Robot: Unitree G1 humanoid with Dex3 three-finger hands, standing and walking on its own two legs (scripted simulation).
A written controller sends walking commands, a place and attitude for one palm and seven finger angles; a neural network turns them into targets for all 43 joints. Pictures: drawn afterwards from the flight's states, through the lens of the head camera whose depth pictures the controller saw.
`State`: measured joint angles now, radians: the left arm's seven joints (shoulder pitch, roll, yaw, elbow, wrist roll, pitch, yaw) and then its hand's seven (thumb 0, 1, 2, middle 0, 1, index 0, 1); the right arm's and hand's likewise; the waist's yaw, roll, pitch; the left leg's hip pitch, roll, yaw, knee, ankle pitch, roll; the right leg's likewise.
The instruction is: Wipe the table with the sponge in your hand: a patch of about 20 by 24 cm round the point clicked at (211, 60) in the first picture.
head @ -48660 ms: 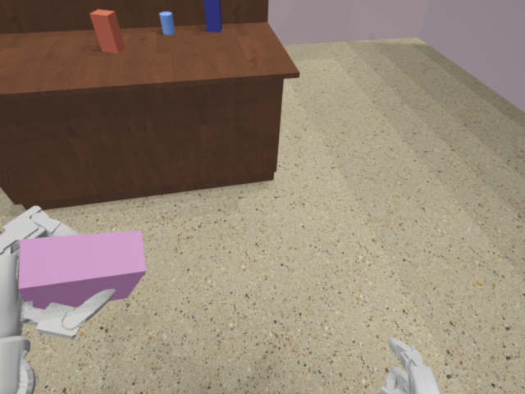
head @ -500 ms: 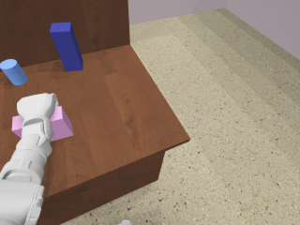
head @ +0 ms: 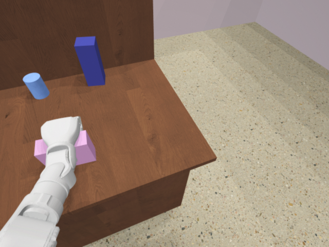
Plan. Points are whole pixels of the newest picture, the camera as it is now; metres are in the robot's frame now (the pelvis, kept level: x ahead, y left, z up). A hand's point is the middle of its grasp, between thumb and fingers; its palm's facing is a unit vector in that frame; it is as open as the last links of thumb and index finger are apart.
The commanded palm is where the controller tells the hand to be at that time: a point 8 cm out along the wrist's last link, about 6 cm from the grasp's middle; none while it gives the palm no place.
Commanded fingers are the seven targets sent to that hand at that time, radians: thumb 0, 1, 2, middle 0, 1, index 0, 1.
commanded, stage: wipe back along the first lane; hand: left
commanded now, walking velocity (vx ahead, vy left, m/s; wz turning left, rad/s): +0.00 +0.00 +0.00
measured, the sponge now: (70, 154) +0.37 +0.30 -0.04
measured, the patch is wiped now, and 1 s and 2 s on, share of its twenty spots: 1.00 1.00 1.00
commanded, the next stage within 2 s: lift the sponge slowly off the table in 0.64 s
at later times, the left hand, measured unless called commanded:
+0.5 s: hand (70, 158) +0.33 +0.27 +0.01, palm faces -0.04 -0.04 -1.00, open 9.1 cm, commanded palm +0.28 +0.25 +0.04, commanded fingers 0.00 0.10 1.30 -1.20 -1.60 -1.20 -1.60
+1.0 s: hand (72, 167) +0.30 +0.25 +0.01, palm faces -0.08 -0.04 -1.00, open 9.1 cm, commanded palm +0.27 +0.24 +0.06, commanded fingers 0.00 0.10 1.30 -1.20 -1.60 -1.20 -1.60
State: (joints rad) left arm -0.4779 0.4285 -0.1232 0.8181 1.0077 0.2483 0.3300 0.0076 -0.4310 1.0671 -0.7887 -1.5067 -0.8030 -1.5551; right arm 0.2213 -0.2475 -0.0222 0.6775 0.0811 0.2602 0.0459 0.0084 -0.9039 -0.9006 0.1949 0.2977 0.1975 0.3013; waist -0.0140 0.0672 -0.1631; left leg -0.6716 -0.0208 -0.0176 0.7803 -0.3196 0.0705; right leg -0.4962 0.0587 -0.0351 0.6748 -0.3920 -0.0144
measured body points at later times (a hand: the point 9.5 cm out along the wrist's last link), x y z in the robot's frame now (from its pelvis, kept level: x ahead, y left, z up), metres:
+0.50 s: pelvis +0.02 -0.02 +0.01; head +0.03 -0.02 +0.46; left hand +0.33 +0.26 +0.07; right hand +0.18 -0.25 -0.10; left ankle +0.03 +0.07 -0.71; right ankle -0.04 -0.13 -0.71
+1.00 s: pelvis +0.01 -0.03 +0.01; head +0.02 -0.05 +0.46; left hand +0.30 +0.25 +0.07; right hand +0.18 -0.27 -0.10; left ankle +0.03 +0.07 -0.71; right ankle -0.04 -0.13 -0.71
